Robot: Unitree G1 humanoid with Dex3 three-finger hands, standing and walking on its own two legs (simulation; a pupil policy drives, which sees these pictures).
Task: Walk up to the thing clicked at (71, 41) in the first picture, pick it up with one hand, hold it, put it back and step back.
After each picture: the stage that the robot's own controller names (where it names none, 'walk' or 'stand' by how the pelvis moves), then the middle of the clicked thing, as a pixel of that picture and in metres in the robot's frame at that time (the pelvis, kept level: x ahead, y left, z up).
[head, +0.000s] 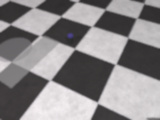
stand; (70, 38) +1.46 +0.10 -0.72
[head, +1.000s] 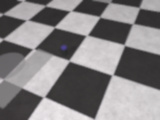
walk; (64, 50) +1.33 +0.26 -0.72
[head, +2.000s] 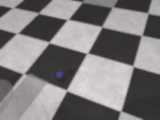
walk; (60, 77) +0.87 +0.27 -0.72
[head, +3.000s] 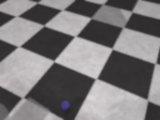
walk; (65, 107) +0.60 +0.14 -0.71
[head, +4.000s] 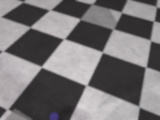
stand; (54, 119) +0.49 +0.16 -0.71
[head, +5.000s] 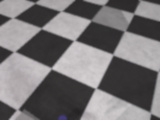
stand; out of the picture +0.47 +0.13 -0.72
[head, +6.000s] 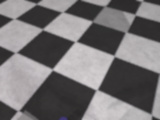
stand; out of the picture +0.46 +0.12 -0.73
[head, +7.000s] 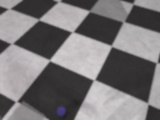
stand; (61, 113) +0.48 +0.13 -0.72
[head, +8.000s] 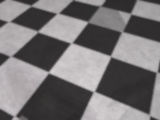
stand; out of the picture +0.43 +0.14 -0.73
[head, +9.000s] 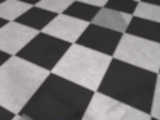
stand; out of the picture +0.45 +0.13 -0.73
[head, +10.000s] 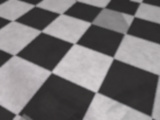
stand; out of the picture +0.44 +0.12 -0.73
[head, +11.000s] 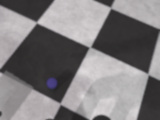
go down; (52, 85) +0.49 +0.12 -0.57
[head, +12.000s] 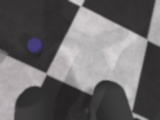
go down; (34, 49) +0.55 +0.15 -0.32
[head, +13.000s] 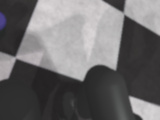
close in; out of the picture +0.55 +0.19 -0.26
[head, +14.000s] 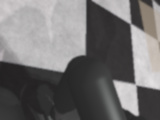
close; out of the picture +0.54 +0.22 -0.24
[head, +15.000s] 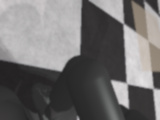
lift; out of the picture +0.52 +0.14 -0.27
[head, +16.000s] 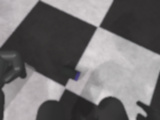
lift; (70, 73) +0.49 +0.03 -0.47
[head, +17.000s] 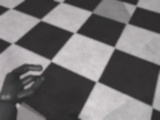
go down; out of the picture +0.44 +0.02 -0.70
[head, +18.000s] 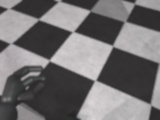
stand; out of the picture +0.44 +0.04 -0.70
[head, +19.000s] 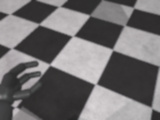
crouch; out of the picture +0.43 +0.04 -0.70
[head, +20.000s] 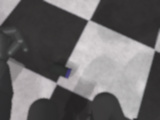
crouch; (61, 70) +0.49 +0.04 -0.45
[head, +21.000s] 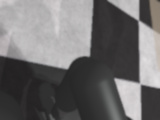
lower; out of the picture +0.51 +0.12 -0.27
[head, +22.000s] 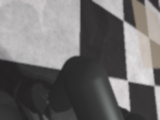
lower; out of the picture +0.50 +0.14 -0.27
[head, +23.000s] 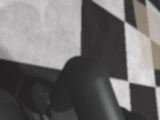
lower; out of the picture +0.50 +0.14 -0.27
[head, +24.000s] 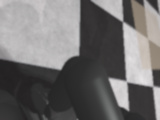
lower; out of the picture +0.50 +0.14 -0.27
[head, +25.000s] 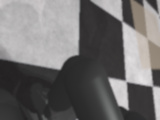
lower; out of the picture +0.50 +0.14 -0.27
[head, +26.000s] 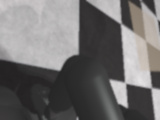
open; out of the picture +0.50 +0.14 -0.27
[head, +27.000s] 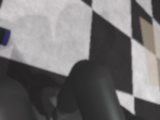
stand; out of the picture +0.51 +0.12 -0.28
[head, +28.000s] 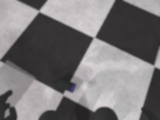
stand; (66, 85) +0.45 +0.03 -0.55
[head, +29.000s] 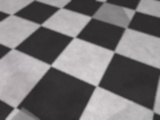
stand; out of the picture +0.41 +0.03 -0.69
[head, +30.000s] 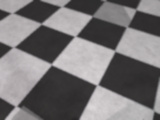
stand; out of the picture +0.41 +0.03 -0.69
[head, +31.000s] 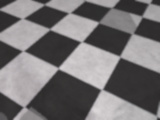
stand; out of the picture +0.43 +0.02 -0.74
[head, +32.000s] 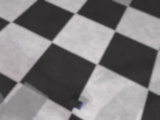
walk; (75, 103) +0.47 -0.04 -0.73
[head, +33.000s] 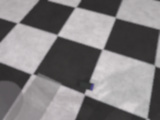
walk; (86, 85) +0.63 -0.04 -0.72
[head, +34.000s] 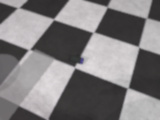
walk; (77, 59) +0.93 +0.01 -0.71
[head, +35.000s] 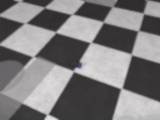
stand; (76, 64) +1.10 +0.05 -0.73
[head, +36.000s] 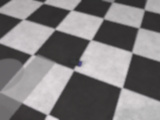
stand; (76, 62) +1.07 +0.02 -0.75
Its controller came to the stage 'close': yes
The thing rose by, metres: 0.01
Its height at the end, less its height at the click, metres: -0.02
